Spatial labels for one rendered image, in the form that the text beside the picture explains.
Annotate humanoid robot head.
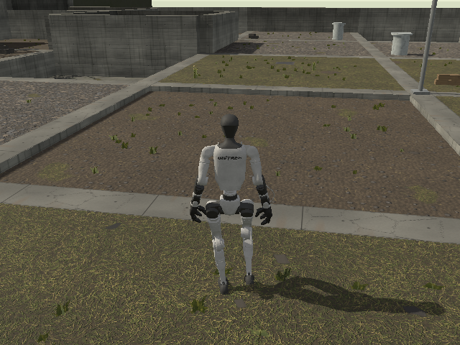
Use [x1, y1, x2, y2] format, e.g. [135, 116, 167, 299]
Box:
[217, 114, 242, 149]

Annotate right robot forearm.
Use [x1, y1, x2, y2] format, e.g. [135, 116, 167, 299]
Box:
[256, 175, 271, 208]

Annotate left robot hand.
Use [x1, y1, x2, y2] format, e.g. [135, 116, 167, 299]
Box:
[190, 206, 206, 223]

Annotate right robot hand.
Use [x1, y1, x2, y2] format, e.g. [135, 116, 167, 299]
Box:
[255, 206, 272, 225]

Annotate left robot forearm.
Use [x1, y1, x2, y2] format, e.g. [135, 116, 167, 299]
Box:
[190, 175, 204, 207]

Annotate left robot upper arm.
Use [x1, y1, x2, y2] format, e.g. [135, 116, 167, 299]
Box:
[197, 145, 215, 186]

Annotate right robot upper arm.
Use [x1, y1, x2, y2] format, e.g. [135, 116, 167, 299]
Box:
[245, 145, 263, 185]

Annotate right robot foot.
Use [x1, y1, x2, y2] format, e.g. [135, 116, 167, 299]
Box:
[244, 273, 254, 285]

